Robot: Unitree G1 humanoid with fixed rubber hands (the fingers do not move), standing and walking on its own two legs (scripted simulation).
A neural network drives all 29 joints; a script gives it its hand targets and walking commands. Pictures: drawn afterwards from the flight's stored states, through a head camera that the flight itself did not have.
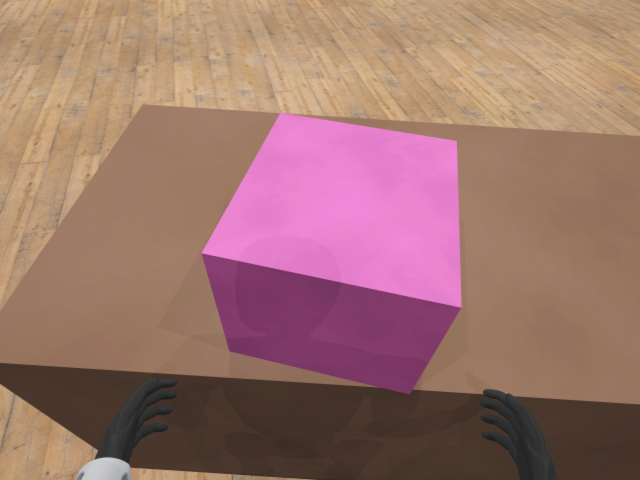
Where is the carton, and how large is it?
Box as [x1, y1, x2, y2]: [201, 113, 460, 393]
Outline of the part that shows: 280,113 201,253 229,350 409,393 460,308 456,141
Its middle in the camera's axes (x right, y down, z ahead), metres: +0.04 +0.01 +0.59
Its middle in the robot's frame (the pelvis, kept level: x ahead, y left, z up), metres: +0.44 -0.01 +0.03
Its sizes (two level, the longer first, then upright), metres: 0.299 0.275 0.235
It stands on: a pedestal, 0.69 m high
